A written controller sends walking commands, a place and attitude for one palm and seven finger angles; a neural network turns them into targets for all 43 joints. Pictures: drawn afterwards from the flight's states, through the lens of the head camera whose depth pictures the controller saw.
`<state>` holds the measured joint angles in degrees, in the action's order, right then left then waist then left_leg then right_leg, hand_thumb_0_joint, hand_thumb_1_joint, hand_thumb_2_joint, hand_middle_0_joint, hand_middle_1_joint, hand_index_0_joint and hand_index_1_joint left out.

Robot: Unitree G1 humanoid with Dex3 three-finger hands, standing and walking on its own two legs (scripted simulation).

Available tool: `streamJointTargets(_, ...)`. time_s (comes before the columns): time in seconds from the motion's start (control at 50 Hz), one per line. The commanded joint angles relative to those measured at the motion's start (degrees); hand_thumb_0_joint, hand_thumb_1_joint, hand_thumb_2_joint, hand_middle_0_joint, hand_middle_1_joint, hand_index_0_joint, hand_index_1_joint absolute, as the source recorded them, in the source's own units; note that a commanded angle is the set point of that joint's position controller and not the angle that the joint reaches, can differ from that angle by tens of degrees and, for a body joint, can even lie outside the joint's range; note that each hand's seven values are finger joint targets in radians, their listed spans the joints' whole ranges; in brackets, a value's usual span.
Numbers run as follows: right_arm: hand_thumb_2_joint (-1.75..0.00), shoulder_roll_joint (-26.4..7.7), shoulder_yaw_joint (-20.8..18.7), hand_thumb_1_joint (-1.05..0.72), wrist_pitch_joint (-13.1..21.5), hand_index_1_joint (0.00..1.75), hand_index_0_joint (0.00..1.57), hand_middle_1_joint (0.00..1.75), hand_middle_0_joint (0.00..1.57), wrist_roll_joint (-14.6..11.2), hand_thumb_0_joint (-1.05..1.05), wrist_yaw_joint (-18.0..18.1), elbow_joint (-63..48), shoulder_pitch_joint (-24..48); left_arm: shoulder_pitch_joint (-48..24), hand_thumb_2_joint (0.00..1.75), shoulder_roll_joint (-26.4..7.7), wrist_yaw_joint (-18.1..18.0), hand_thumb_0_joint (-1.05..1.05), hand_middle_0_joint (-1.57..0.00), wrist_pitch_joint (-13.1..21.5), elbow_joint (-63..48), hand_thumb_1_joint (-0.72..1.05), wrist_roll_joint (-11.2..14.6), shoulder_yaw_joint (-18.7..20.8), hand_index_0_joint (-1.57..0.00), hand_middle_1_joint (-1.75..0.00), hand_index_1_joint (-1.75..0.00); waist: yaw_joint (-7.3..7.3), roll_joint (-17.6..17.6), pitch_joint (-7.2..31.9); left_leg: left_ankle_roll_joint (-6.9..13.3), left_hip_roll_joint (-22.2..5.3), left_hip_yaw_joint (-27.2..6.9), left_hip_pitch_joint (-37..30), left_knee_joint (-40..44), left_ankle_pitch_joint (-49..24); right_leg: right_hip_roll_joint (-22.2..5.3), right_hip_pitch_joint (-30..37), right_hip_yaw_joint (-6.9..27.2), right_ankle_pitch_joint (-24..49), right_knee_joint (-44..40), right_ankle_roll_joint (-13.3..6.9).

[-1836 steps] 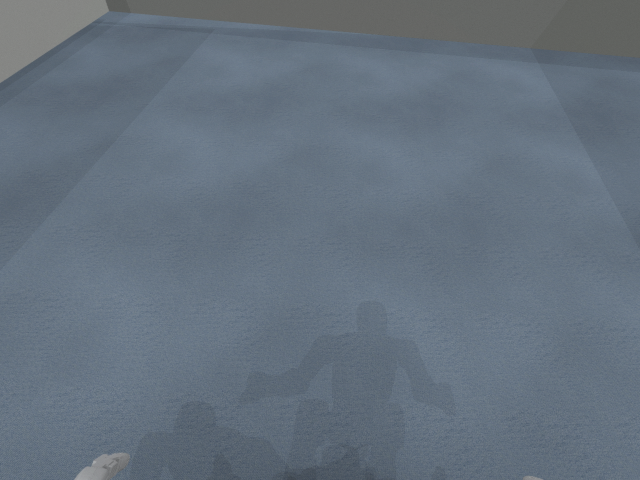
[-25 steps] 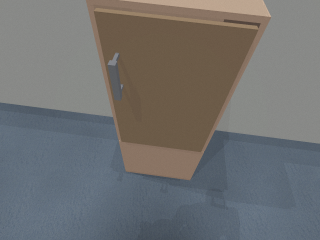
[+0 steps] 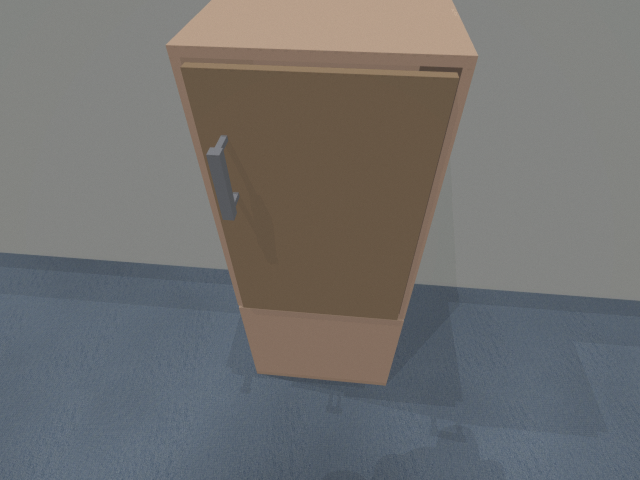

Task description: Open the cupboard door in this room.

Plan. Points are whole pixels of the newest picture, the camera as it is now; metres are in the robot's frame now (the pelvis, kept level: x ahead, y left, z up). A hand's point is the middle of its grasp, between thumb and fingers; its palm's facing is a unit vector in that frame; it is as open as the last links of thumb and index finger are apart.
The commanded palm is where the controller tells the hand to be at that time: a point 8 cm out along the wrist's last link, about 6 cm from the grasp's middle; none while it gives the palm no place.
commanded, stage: come to a stop and stand still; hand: left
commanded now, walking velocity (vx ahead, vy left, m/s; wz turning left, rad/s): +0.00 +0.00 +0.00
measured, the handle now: (226, 178) +0.54 +0.20 +0.09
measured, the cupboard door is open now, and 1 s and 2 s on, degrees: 0 0 0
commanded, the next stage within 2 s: look again from close up in 0.08 s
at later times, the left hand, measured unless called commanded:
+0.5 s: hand out of the picture +0.06 +0.20 -0.16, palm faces -0.03 -0.97 -0.23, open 7.4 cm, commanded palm none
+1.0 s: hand out of the picture +0.06 +0.20 -0.16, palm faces -0.02 -0.97 -0.25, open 7.4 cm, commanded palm none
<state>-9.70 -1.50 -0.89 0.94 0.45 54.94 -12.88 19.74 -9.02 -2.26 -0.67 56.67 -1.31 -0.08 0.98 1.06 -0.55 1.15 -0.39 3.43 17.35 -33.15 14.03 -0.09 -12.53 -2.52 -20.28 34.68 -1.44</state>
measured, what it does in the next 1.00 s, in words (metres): stands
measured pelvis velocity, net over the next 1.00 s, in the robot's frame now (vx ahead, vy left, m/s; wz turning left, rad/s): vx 0.03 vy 0.00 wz -0.03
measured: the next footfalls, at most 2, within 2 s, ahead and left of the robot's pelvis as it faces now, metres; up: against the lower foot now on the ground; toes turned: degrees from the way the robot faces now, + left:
none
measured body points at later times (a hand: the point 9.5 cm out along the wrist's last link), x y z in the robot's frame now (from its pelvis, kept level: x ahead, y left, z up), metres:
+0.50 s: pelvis +0.02 +0.01 +0.01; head +0.04 +0.01 +0.46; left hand +0.06 +0.25 -0.14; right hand +0.01 -0.22 -0.15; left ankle +0.05 +0.11 -0.73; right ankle -0.01 -0.10 -0.73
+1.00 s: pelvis +0.03 +0.00 +0.01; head +0.06 +0.00 +0.46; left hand +0.06 +0.25 -0.14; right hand +0.09 -0.24 -0.14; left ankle +0.05 +0.11 -0.73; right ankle -0.01 -0.10 -0.73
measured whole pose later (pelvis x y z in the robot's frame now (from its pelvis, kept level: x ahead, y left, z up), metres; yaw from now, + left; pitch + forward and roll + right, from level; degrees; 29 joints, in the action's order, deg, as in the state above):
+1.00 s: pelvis +0.03 +0.00 +0.01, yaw -2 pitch +0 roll +1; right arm -11.7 -0.9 0.7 0.5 2.0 61.8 -8.9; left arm 13.5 -11.9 -2.1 -0.3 61.4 -0.8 0.1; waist 0.6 -1.2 -3.0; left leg 1.1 0.2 5.7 12.2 -25.3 12.7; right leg -0.5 -8.7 -0.2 -18.7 27.8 -0.7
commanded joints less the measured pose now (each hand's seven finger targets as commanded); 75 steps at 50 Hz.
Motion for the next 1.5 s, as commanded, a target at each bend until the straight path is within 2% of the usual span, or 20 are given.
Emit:
streamJointTargets(0.0,-0.9,-5.0,-0.5,-0.9,1.3,0.3,0.2,0.3,0.2,0.3,0.0,0.1,-2.0,-2.5,0.8,0.9,-8.2,-0.1,0.0,-0.2,1.8,-3.0,0.9,0.1,1.6,-0.2,-0.3,-0.3,-1.38,-1.5,-4.8,1.4,-3.8,-6.1,-1.1,10.0,8.7,-5.1,-9.5,9.4,-10.9,-15.1,-2.0)
streamJointTargets(0.04,-0.9,-5.1,-0.4,-0.9,1.7,0.3,0.2,0.3,0.2,0.3,0.0,0.1,-1.0,-3.8,0.4,0.9,-8.3,0.0,0.0,-0.2,2.0,-2.7,0.9,0.2,1.6,-0.2,-0.3,-0.3,-1.53,-1.2,-2.7,1.2,-4.0,-5.7,-2.5,10.1,7.0,-5.3,-8.2,9.3,-9.5,-15.3,-2.1)
streamJointTargets(0.18,-0.9,-6.5,0.1,-0.9,2.8,0.3,0.2,0.3,0.2,0.0,0.0,0.5,2.1,-5.3,-0.6,0.9,-8.7,0.3,0.0,-0.2,2.3,-0.8,0.9,0.4,1.4,-0.2,-0.3,-0.3,-0.77,0.5,-3.0,1.5,-5.4,-7.6,0.0,13.7,5.1,-4.7,-2.5,7.2,-1.7,-13.9,-1.9)
streamJointTargets(0.36,-0.9,-7.0,0.5,-0.9,3.7,0.3,0.2,0.3,0.2,-0.4,0.0,1.1,6.1,-6.1,-1.9,0.9,-8.9,0.1,0.0,-0.2,2.6,2.1,0.9,0.6,1.2,-0.2,-0.3,-0.3,-0.53,-0.9,-0.2,1.7,-6.3,-6.2,-5.1,11.6,-9.6,-5.5,2.0,5.9,11.9,-12.2,-1.5)
streamJointTargets(0.8,-0.9,-9.3,0.1,-0.9,3.4,0.3,0.2,0.3,0.2,-0.4,0.0,1.2,6.8,0.8,-3.8,0.9,-10.4,0.2,0.0,-0.2,2.7,4.0,0.9,0.3,1.2,-0.2,-0.3,-0.3,-0.84,-1.5,-0.5,1.4,-6.6,-5.1,-10.5,11.8,-13.7,-6.3,1.1,6.9,17.1,-13.7,-0.6)
streamJointTargets(0.84,-0.9,-10.2,-0.4,-0.9,3.4,0.3,0.2,0.3,0.2,-0.5,0.0,1.3,6.0,1.8,-4.6,0.9,-11.7,0.1,0.0,-0.2,2.7,3.2,0.9,0.3,1.5,-0.2,-0.3,-0.3,-0.8,-1.1,0.6,1.3,-6.8,-5.1,-11.1,11.3,-19.3,-6.8,1.6,7.5,22.9,-12.6,-0.7)
streamJointTargets(0.88,-0.9,-7.0,0.1,-0.9,2.7,0.3,0.2,0.3,0.2,-0.3,0.0,1.5,5.9,0.4,-2.7,0.9,-8.9,-0.4,0.0,-0.2,2.0,3.2,0.9,0.4,1.2,-0.2,-0.3,-0.3,-0.83,-1.0,2.4,0.7,-6.9,-4.1,-12.3,9.0,-26.8,-7.2,2.3,7.2,29.3,-10.0,-0.3)
streamJointTargets(1.0,-0.9,-9.2,-1.4,-0.9,1.0,0.3,0.2,0.3,0.2,0.0,0.0,1.9,3.4,-0.1,-2.9,0.9,-10.1,-0.7,0.0,-0.2,0.7,0.6,0.9,0.4,2.4,-0.2,-0.3,-0.3,-0.72,1.6,4.8,1.9,-9.1,-3.9,-14.1,6.1,-36.3,-6.3,-0.4,5.7,27.6,-4.0,-0.1)
streamJointTargets(1.06,-0.9,-9.3,-1.8,-0.9,0.3,0.3,0.2,0.3,0.2,0.1,0.0,1.8,1.9,0.7,-3.0,0.9,-9.8,-0.7,0.0,-0.2,0.2,-0.4,0.9,0.3,2.7,-0.2,-0.3,-0.3,-0.39,1.2,4.2,2.7,-9.8,-4.7,-11.4,5.7,-33.2,-5.8,-0.8,5.8,24.4,-2.6,-0.2)
streamJointTargets(1.12,-0.9,-9.1,-2.3,-0.9,-0.5,0.3,0.2,0.3,0.2,0.2,0.0,1.4,0.2,2.2,-2.8,0.9,-10.5,-0.5,0.0,-0.2,-0.2,-1.3,0.9,0.2,3.1,-0.2,-0.3,-0.3,0.2,-1.8,2.6,1.5,-8.1,-3.9,-5.4,3.5,-20.6,-7.9,-0.9,9.5,23.5,-4.5,-1.6)
streamJointTargets(1.16,-0.9,-6.4,-2.1,-0.9,-0.9,0.3,0.2,0.3,0.2,0.1,0.0,0.9,-0.1,1.2,-3.5,0.9,-11.7,-0.5,0.0,-0.2,-0.2,-2.0,0.9,-0.2,3.1,-0.2,-0.3,-0.3,-0.4,-9.9,1.5,-0.9,-2.6,-0.6,-2.3,-1.6,-3.6,-13.6,-2.2,16.3,19.1,-11.1,-5.2)
streamJointTargets(1.2,-0.9,-5.0,-2.2,-0.9,-1.3,0.3,0.2,0.3,0.2,0.3,0.0,0.5,0.5,1.0,-5.9,0.9,-12.0,-0.6,0.0,-0.2,-0.1,-3.1,0.9,-0.1,2.9,-0.2,-0.3,-0.3,-0.48,-12.7,-1.3,-1.9,-0.5,-1.1,-1.4,-9.5,10.8,-17.2,-8.2,19.8,9.6,-17.7,-9.5)
streamJointTargets(1.24,-0.9,-4.6,-2.0,-0.9,-0.9,0.3,0.2,0.3,0.2,0.3,0.0,0.0,1.2,-0.6,-8.0,0.9,-11.6,-0.4,0.0,-0.2,0.0,-4.1,0.9,-0.3,3.0,-0.2,-0.3,-0.3,-0.89,-11.6,-3.0,-1.4,-1.0,-2.6,-1.2,-11.4,10.5,-15.4,-11.1,18.1,-1.4,-19.4,-9.3)
streamJointTargets(1.3,-0.9,-4.7,-1.3,-0.9,0.5,0.3,0.2,0.3,0.2,0.2,0.0,-0.3,3.4,-5.3,-8.9,0.9,-12.0,0.2,0.0,-0.2,0.3,-4.0,0.9,0.0,3.3,-0.2,-0.3,-0.3,-2.35,-8.8,-3.9,-0.7,-0.8,-2.0,-9.4,4.0,4.9,-10.1,-15.1,13.4,-14.0,-17.3,-4.7)
streamJointTargets(1.32,-0.9,-4.9,-1.1,-0.9,1.0,0.3,0.2,0.3,0.2,0.5,0.0,-0.1,4.0,-6.9,-7.9,0.9,-10.7,0.4,0.0,-0.2,0.3,-3.6,0.9,0.1,3.1,-0.2,-0.3,-0.3,-2.29,-4.9,-4.0,0.0,-1.6,-4.2,-10.2,8.2,6.5,-7.1,-15.2,11.6,-14.6,-14.4,-3.4)
streamJointTargets(1.36,-0.9,-7.1,-1.2,-0.9,1.3,0.3,0.2,0.3,0.2,1.0,0.0,0.4,4.2,-8.3,-6.3,0.9,-7.4,1.0,0.0,-0.2,0.3,-3.8,0.9,0.2,2.8,-0.2,-0.3,-0.3,-1.67,4.8,-6.1,3.2,-8.2,-13.1,-3.6,17.2,17.2,-1.2,-12.2,4.8,-11.3,-5.4,-1.1)
streamJointTargets(1.38,-0.9,-8.1,-1.3,-0.9,1.5,0.3,0.2,0.3,0.2,1.2,0.0,0.3,4.3,-8.0,-6.1,0.9,-6.5,1.0,0.0,-0.2,0.2,-3.3,0.9,0.0,2.6,-0.2,-0.3,-0.3,-1.45,10.5,-5.9,5.1,-11.6,-19.2,1.5,23.2,26.5,0.2,-9.2,0.7,-9.5,0.1,-0.5)
streamJointTargets(1.4,-0.9,-8.5,-1.4,-0.9,1.7,0.3,0.2,0.3,0.2,0.9,0.0,0.4,3.9,-7.0,-5.5,0.9,-5.9,1.1,0.0,-0.2,0.2,-2.7,0.9,-0.4,2.5,-0.2,-0.3,-0.3,-1.08,12.2,-6.6,6.9,-13.7,-22.1,4.6,26.1,28.9,0.5,-7.5,-0.5,-7.1,5.4,-0.5)
streamJointTargets(1.44,-0.9,-8.1,-1.2,-0.9,2.1,0.3,0.2,0.3,0.2,0.7,0.0,0.6,3.1,-4.9,-2.9,0.9,-4.3,1.6,0.0,-0.2,0.3,-1.3,0.9,-0.5,2.2,-0.2,-0.3,-0.3,0.1,7.7,-5.2,8.1,-13.9,-20.4,5.7,25.2,24.3,-0.2,-5.0,0.7,-6.2,10.4,-0.9)
streamJointTargets(1.48,-0.9,-7.5,-0.9,-0.9,2.3,0.3,0.2,0.3,0.2,0.7,0.0,0.9,3.4,-5.3,-2.3,0.9,-2.7,1.9,0.0,-0.2,0.8,-0.6,0.9,-0.3,1.9,-0.2,-0.3,-0.3,0.32,4.7,-4.7,7.6,-12.9,-17.5,4.1,23.1,19.4,-0.4,-3.8,0.4,-5.7,5.8,-0.7)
